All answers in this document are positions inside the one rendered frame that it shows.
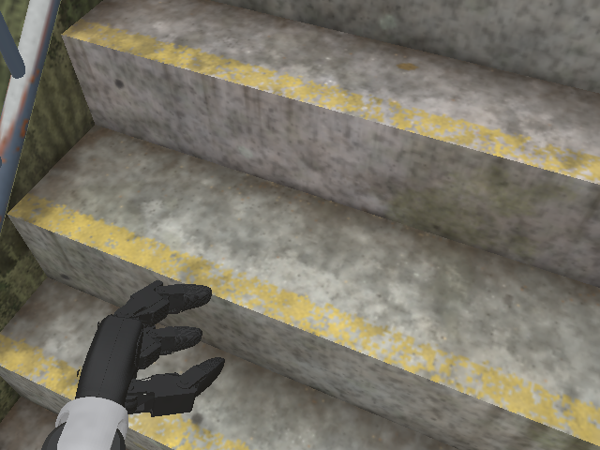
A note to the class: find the left robot hand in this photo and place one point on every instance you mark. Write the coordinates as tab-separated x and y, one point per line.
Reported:
128	341

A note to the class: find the robot left forearm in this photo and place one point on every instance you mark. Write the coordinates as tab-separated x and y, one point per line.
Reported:
89	423

